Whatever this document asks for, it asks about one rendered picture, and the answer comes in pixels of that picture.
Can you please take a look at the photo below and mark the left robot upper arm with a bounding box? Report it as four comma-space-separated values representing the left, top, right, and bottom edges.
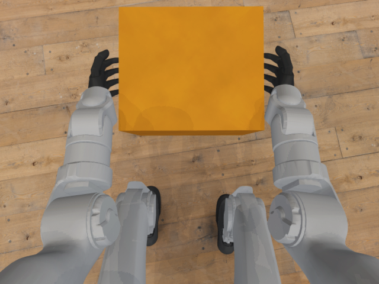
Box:
0, 192, 120, 284

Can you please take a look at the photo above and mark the robot right foot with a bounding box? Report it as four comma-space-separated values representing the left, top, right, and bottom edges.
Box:
216, 194, 234, 254

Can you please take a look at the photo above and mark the robot right forearm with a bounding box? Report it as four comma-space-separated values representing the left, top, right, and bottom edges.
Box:
264, 84, 348, 233

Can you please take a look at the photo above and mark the robot left forearm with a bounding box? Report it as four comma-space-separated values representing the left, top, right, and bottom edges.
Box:
40, 86, 117, 242

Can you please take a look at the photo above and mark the right robot upper arm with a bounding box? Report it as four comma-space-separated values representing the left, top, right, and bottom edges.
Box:
267, 191, 379, 284

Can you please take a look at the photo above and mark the robot left shin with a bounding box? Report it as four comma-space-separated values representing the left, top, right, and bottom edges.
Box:
115, 181, 154, 235

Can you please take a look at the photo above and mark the right robot hand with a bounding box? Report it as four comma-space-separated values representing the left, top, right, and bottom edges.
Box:
264, 46, 294, 94

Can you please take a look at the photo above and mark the left robot hand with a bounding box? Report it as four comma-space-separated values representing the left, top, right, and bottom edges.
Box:
88, 50, 119, 97

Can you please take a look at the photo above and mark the carton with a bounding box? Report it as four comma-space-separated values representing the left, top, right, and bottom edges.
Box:
118, 7, 265, 135

